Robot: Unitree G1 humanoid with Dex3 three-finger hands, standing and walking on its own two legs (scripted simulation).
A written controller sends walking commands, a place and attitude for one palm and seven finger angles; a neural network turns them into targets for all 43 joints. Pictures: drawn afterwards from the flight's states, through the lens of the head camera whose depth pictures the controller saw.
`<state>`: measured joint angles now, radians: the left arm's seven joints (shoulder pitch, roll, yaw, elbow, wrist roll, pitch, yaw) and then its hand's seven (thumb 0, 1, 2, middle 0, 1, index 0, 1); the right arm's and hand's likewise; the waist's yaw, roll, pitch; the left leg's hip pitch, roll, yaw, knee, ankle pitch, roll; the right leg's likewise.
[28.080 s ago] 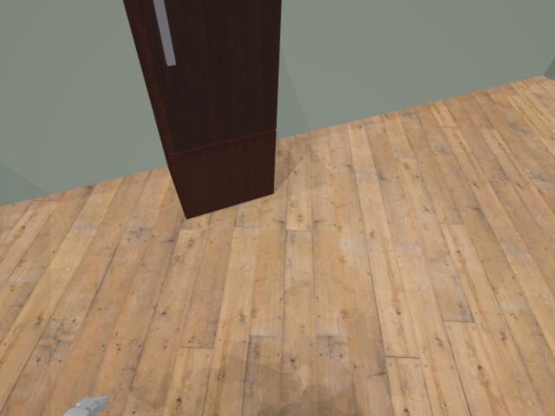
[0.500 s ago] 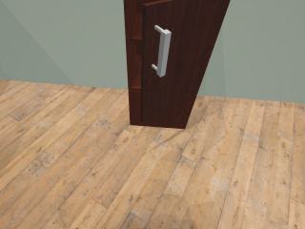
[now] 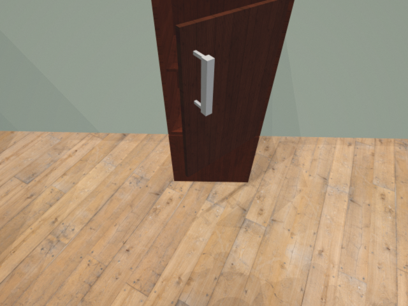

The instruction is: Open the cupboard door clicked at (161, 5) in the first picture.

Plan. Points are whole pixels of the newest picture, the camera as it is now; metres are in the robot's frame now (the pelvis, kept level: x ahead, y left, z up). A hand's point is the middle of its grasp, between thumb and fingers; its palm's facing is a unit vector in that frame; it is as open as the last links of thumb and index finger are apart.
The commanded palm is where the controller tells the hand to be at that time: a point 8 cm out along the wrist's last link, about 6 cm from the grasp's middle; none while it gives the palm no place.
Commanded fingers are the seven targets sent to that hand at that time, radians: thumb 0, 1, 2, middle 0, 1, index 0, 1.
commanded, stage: let the arm hang, fingers relaxed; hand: left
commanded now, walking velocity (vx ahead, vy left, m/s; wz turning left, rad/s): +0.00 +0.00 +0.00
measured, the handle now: (202, 84) +0.66 +0.04 +0.09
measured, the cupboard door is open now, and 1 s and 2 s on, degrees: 39 39 39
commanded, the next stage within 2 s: look to check the result in 0.12 s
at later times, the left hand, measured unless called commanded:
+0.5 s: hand out of the picture +0.01 +0.17 -0.17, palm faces +0.05 -0.98 -0.19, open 7.4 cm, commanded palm none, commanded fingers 0.00 0.90 0.90 -0.20 -0.30 -0.20 -0.30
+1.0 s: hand out of the picture +0.04 +0.16 -0.18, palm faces +0.04 -0.98 -0.19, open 7.4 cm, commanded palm none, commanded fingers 0.00 0.90 0.90 -0.20 -0.30 -0.20 -0.30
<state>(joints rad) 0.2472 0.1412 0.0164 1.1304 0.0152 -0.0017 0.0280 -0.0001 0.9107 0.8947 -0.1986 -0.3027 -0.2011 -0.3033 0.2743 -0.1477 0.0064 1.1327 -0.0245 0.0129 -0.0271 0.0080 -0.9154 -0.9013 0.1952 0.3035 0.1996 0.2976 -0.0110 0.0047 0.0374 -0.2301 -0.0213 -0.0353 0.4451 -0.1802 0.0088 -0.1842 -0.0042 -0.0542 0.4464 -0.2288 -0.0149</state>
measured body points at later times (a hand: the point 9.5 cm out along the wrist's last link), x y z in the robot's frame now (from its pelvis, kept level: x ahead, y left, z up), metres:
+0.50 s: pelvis +0.02 +0.00 +0.00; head +0.04 -0.01 +0.45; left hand +0.01 +0.22 -0.16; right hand +0.02 -0.22 -0.16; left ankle +0.04 +0.11 -0.74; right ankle +0.01 -0.11 -0.74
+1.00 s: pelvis +0.04 -0.01 +0.00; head +0.06 -0.01 +0.45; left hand +0.04 +0.22 -0.16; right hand +0.04 -0.23 -0.16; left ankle +0.04 +0.11 -0.74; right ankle +0.01 -0.11 -0.74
